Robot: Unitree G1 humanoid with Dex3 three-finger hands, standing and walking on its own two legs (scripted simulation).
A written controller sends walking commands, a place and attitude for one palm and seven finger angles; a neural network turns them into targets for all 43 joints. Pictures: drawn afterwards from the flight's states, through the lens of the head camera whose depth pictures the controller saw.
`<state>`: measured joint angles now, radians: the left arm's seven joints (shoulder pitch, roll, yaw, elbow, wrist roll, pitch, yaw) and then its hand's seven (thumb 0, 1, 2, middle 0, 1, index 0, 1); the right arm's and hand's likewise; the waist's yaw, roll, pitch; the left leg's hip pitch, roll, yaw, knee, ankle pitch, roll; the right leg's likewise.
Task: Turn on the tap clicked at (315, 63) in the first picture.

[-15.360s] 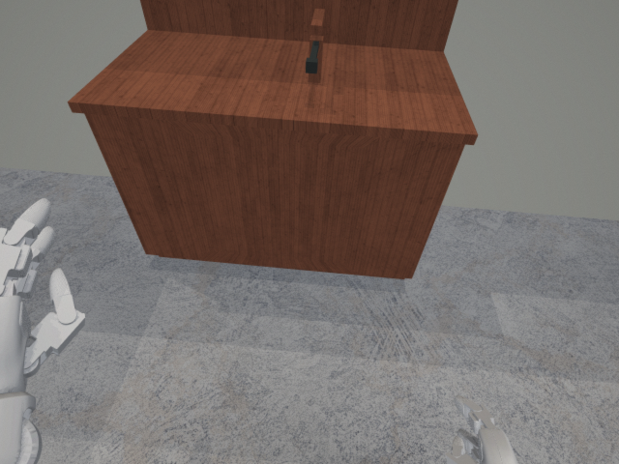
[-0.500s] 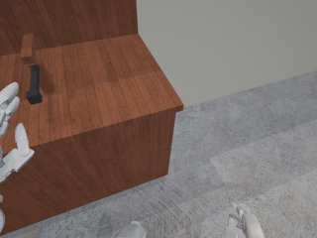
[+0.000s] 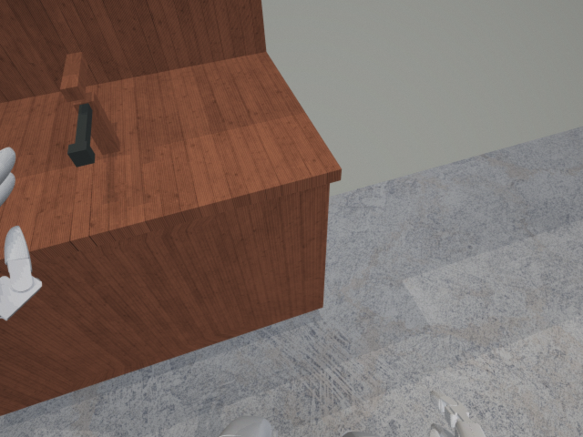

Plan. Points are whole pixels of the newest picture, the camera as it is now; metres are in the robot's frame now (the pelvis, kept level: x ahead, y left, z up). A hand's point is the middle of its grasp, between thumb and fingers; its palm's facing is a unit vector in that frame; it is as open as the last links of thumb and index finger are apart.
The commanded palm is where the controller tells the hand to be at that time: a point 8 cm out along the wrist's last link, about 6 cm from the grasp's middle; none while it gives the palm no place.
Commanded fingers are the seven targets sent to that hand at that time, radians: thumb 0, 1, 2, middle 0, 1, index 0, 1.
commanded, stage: come to a stop and stand still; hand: left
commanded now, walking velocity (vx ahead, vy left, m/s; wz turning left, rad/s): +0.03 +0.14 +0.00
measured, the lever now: (81, 154) +0.50 +0.36 +0.12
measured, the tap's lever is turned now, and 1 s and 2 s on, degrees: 0 0 0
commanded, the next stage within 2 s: look again from close up in 0.22 s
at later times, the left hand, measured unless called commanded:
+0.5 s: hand out of the picture +0.28 +0.31 +0.25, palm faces +0.49 -0.80 -0.36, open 7.4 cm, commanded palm +0.18 +0.31 +0.21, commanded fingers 0.00 0.90 0.90 -0.20 -0.30 -0.20 -0.30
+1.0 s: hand (28, 242) +0.28 +0.29 +0.18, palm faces +0.33 -0.87 -0.36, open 7.4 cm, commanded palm +0.22 +0.32 +0.21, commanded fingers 0.00 0.90 0.90 -0.20 -0.30 -0.20 -0.30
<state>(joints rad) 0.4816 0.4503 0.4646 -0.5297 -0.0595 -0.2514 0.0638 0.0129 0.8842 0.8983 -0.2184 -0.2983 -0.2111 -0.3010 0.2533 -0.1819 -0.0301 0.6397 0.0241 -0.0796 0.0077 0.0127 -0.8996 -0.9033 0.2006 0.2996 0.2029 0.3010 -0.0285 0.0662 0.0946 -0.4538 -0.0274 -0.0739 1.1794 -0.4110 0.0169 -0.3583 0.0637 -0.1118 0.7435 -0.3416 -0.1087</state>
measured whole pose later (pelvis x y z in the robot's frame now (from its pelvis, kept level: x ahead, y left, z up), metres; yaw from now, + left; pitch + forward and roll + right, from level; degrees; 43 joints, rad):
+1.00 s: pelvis +0.04 +0.06 +0.03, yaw -4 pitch +0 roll +0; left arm 0.38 0.34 0.34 -0.35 -0.03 -0.20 0.08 0.01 0.89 0.90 -0.21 -0.30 -0.20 -0.30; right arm 0.23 -0.19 0.03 0.55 -0.01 -0.07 0.00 0.01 -0.90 -0.90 0.20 0.30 0.21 0.30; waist 0.01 0.00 -0.03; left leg -0.17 -0.05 0.08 0.51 -0.34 0.08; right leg -0.25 0.01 -0.02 0.54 -0.28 -0.02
